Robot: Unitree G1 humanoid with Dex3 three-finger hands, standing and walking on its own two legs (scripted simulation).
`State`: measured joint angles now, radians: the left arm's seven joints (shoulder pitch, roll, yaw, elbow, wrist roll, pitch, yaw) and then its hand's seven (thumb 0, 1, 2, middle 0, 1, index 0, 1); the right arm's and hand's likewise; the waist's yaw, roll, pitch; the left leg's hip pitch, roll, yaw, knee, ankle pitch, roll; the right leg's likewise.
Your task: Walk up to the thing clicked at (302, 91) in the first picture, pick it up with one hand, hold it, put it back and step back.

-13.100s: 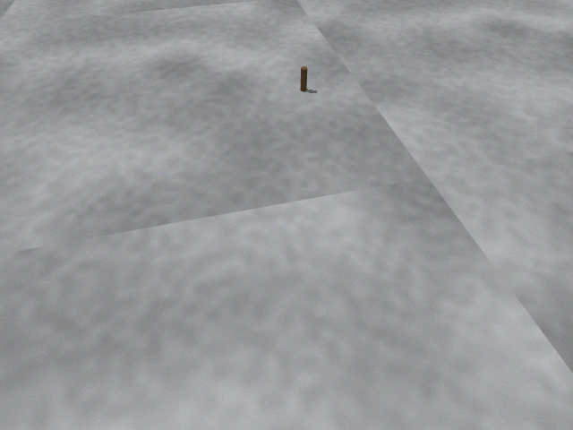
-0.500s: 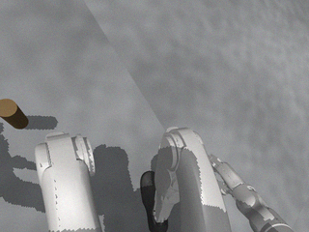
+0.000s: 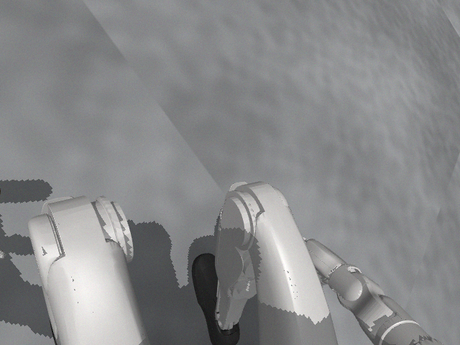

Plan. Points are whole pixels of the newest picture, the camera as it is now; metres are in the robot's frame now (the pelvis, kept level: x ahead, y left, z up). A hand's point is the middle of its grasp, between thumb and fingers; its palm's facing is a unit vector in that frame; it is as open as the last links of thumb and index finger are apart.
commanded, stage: close in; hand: left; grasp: from the side
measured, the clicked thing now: out of the picture +0.38 +0.32 -0.20
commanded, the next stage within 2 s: rest palm in 0.26 s
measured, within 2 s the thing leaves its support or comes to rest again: leaves its support in 1.46 s
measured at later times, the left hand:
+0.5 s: hand out of the picture +0.36 +0.31 -0.17, palm faces +0.34 -0.94 +0.03, open 16.1 cm
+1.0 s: hand out of the picture +0.38 +0.30 -0.18, palm faces +0.37 -0.93 +0.01, open 6.6 cm
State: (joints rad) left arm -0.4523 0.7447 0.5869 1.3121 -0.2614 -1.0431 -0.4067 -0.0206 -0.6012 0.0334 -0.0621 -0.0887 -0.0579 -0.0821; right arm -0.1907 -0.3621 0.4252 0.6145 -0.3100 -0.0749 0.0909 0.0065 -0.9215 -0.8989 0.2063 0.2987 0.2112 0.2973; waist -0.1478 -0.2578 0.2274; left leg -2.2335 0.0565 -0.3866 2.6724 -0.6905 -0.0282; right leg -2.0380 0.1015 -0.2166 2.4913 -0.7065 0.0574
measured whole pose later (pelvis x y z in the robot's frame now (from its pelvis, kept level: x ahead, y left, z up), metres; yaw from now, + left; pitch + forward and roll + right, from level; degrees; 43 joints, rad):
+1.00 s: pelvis -0.01 +0.01 +0.00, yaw -3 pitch +8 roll -18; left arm -0.50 0.81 0.55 1.40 -0.16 -1.15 -0.09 0.00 0.41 0.76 -0.76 -0.75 -0.73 -0.76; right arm -0.20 -0.37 0.53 0.55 -0.37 0.00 0.13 0.00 -0.86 -0.89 0.21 0.30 0.21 0.30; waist -0.20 -0.31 0.31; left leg -2.21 0.06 -0.46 2.70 -0.70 -0.02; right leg -2.01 0.13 -0.26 2.47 -0.67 0.07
